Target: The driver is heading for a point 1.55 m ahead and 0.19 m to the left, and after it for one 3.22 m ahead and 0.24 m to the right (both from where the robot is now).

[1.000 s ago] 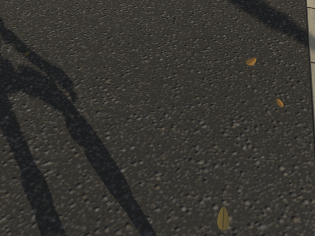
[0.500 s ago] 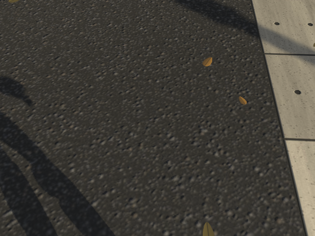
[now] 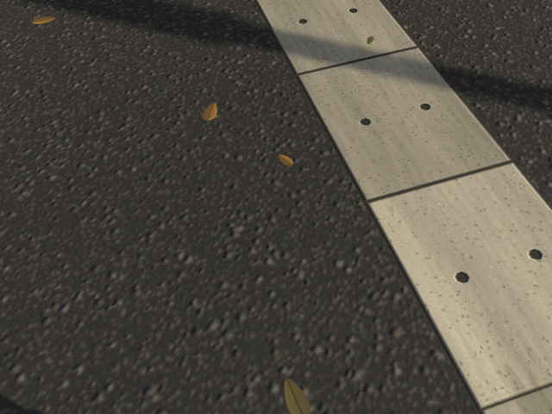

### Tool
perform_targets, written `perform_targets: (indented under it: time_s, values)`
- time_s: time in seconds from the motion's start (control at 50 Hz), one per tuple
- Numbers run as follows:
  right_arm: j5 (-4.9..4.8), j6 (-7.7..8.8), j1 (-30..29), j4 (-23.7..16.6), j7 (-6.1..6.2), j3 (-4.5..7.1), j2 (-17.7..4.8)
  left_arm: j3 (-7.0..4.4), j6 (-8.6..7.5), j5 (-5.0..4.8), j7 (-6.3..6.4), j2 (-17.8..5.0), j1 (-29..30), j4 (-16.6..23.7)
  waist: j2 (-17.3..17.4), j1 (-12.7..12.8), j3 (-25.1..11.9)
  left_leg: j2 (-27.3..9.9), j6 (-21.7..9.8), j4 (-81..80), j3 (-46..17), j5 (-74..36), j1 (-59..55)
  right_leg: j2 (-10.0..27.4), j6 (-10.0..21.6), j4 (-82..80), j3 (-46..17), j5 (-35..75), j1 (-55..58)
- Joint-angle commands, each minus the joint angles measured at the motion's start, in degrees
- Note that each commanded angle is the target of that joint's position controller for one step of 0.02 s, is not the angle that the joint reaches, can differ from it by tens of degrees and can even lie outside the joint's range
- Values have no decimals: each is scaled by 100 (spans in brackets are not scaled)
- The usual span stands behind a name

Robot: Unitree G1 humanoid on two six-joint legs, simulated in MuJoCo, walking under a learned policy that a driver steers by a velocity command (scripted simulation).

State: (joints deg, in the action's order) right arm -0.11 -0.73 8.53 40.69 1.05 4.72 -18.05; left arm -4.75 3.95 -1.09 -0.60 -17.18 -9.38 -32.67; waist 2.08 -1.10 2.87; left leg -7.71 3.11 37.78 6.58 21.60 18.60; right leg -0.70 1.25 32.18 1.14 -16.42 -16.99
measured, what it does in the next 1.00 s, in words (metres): walks ahead: left foot, then right foot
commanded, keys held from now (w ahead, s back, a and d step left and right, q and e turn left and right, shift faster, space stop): e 0.10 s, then w+e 0.02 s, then w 0.88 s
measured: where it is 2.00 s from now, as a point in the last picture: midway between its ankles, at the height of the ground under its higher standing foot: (328, 259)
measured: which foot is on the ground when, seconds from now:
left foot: up 0.00-0.42, down 0.44-0.92, up 0.94-1.00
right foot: down 0.00-0.44, up 0.46-0.88, down 0.90-1.00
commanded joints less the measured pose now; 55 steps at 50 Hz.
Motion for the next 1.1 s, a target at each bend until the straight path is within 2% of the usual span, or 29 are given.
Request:
perform_targets:
  time_s: [0.02, 0.04, 0.08, 0.1, 0.14, 0.18, 0.26, 0.34, 0.42, 0.44, 0.46, 0.48, 0.5, 0.52, 0.58, 0.66, 0.72, 0.78, 0.84, 0.86, 0.9, 0.92, 0.94, 0.96, 0.98, 1.0, 1.02, 1.04, 1.1]
  values:
    - [152, 140, -517, -661, 42, 124, -556, -398, -237, 269, 43, -1408, -790, 370, -1531, 618, -1223, 607, 162, 2861, -806, 1833, 2139, 2306, 2008, -1139, -3117, 3718, 1767]
    - [20, 118, -575, -651, 58, 170, -676, -312, -335, 272, 42, -1250, -571, 293, -1199, 443, -976, 512, 81, 3134, -977, 1393, 2184, 1978, 1771, -1182, -2592, 3234, 1552]
    - [68, 72, -396, -497, 132, 216, -708, -224, -355, 53, 113, -967, 3, 302, -911, 177, -705, 427, 62, 2839, -1061, 521, 2169, 1440, 1227, -1175, -2066, 2580, 1246]
    - [101, 64, -295, -467, 136, 227, -699, -183, -329, 33, 153, -927, 154, 321, -969, 79, -715, 505, 109, 2868, -1025, 231, 1903, 1294, 1183, -1179, -1927, 2753, 992]
    - [48, 108, -17, -373, 44, 202, -594, -142, -314, 45, 201, -821, -10, 263, -983, 52, -959, 592, 115, 2556, -898, -307, 1719, 1082, 1170, -1444, -1900, 942, 1003]
    - [-24, 163, -193, -397, -33, 148, -508, -110, -368, 54, 202, -775, -190, 201, -1133, 223, -753, 600, 78, 1754, -832, -560, 1763, 1056, 1174, -1806, -2144, -789, 1006]
    - [-32, 367, -496, -473, -163, 69, -414, -114, -479, 84, 180, -896, -426, -13, -1171, 411, -435, 605, -54, 426, -817, -604, 1316, 1172, 1164, -1930, -2288, -945, 903]
    - [-107, 524, -488, -491, -252, 43, -438, -111, -546, 40, 80, -1016, -575, -154, -1051, 471, -165, 665, -270, -229, -696, -381, 771, 1235, 1225, -1903, -2494, -1310, 521]
    - [-112, 649, 245, -263, -262, 46, -386, -5, -523, 21, 21, -794, -451, -203, -790, -5, -228, 793, -545, -1113, -537, -847, -732, 904, 969, -1432, -2402, -1508, -196]
    - [-85, 675, 692, -171, -226, 65, -451, 74, -539, 49, 19, -551, -369, -176, -655, -210, -367, 513, -646, -1193, -852, -715, -1392, 681, 765, -930, -2193, -1463, -612]
    - [-9, 690, 1368, -63, -178, 113, -745, 200, -578, 98, 13, -125, -211, -84, 209, -418, -540, -413, -939, -1714, -2014, -111, -2065, 137, 392, 671, -1437, -1345, -1277]
    - [62, 674, 1710, 77, -228, 283, -1375, 161, -684, -38, 54, -246, -166, 219, 1515, -333, -454, -1394, -1773, -2515, -4262, 1425, -2484, -326, 135, 2067, -594, -1663, -2703]
    - [-3, 698, 1619, 32, -251, 189, -1005, 24, -756, -74, 85, -747, -75, 151, 928, -392, -48, -1537, -1977, -2694, -4619, 2101, -2343, 4, 96, 2926, -795, -1644, -3308]
    - [-26, 700, 1457, -13, -223, 102, -762, -7, -800, -81, 54, -792, -87, 83, 712, -292, 130, -1310, -1831, -2671, -4181, 1942, -2302, 167, 113, 3228, -835, -1081, -3524]
    - [27, 659, 1094, -125, -175, -8, -581, 24, -845, 41, -22, -518, 3, -17, 398, -122, 149, -740, -1521, -2828, -2920, 345, -1913, 527, 18, 2963, -618, 40, -3265]
    - [-11, 615, 1203, -13, -120, -36, -589, 129, -851, 72, -53, -208, 360, 1, 342, -215, 94, -358, -1463, -2992, -1815, -1454, -1608, 505, -250, 1881, -237, 957, -2755]
    - [-54, 553, 1430, 142, -86, -19, -726, 220, -902, 43, -126, -23, 861, 78, 352, -397, 132, -242, -1372, -2951, -1323, -2038, -1415, 368, -300, 731, -63, 1620, -2141]
    - [-111, 507, 1676, 288, -89, 1, -833, 213, -933, -23, -228, -98, 1214, 153, 374, -475, 246, -456, -1373, -2928, -1328, -2090, -1493, 269, -211, 152, -23, 1813, -1778]
    - [-154, 437, 1679, 390, -71, 41, -924, 148, -959, -35, -287, -298, 1204, 186, 427, -262, 230, -712, -1243, -2647, -1349, -2865, -1986, 209, 68, -206, -79, 1466, -1533]
    - [-150, 412, 1635, 396, -57, 64, -994, 92, -959, -16, -276, -422, 978, 137, 475, -87, 42, -700, -1178, -2307, -1269, -3791, -2124, 92, 185, -262, 4, 1277, -1141]
    - [-110, 359, 1567, 365, -17, 22, -926, -134, -916, 13, -170, -830, -489, -270, 404, 708, -972, -304, -909, -479, -846, -5093, -1628, -46, 536, -359, 148, 1341, 1061]
    - [78, 372, 1641, 184, 1, -126, -555, -239, -858, 68, -81, -1265, -1570, -452, -416, 1039, -1946, 32, -711, 1461, -665, -3129, -331, 1191, 904, -94, -1243, 1305, 2922]
    - [-31, 482, 2416, 101, -45, -311, 115, -253, -870, 105, -144, -1558, -1626, -546, -2066, 489, -2750, 1076, -440, 3197, -1066, 1043, 1559, 2324, 1748, -969, -4128, -474, 4281]
    - [-181, 582, 1814, 147, -86, -159, -584, -108, -873, 53, -134, -927, -1462, -509, -1410, 761, -2185, 785, -492, 3704, -1527, 1040, 2209, 2145, 1515, -1492, -4236, -1125, 3850]
    - [-281, 638, 1198, -44, -120, -86, -801, -36, -872, 36, -109, -755, -1079, -513, -1088, 695, -1291, 519, -551, 3668, -1306, 500, 2500, 1970, 1310, -1574, -3335, -728, 3076]
    - [-211, 670, 934, -85, -99, -116, -710, -7, -873, 64, -109, -698, -737, -495, -527, 512, -864, 265, -535, 3425, -1163, -9, 2307, 1751, 1235, -1672, -2740, 68, 2282]
    - [-103, 662, 847, -86, -95, -97, -652, 21, -881, 112, -126, -581, -492, -487, -445, 334, -570, 111, -487, 3130, -1128, -332, 2130, 1523, 1226, -1816, -2283, 667, 1687]
    - [-92, 618, 1000, -52, -115, -95, -585, 45, -909, 177, -125, -498, -363, -483, -625, 138, -555, -24, -454, 3015, -1177, -559, 1798, 1395, 1232, -1975, -2023, 972, 1308]
    - [-64, 460, 1086, -2, -102, -136, -350, 27, -1027, 93, -124, -497, -309, -644, -616, -58, -363, -107, -281, 2610, -1073, -761, 1627, 1283, 1361, -2378, -1471, 1417, 727]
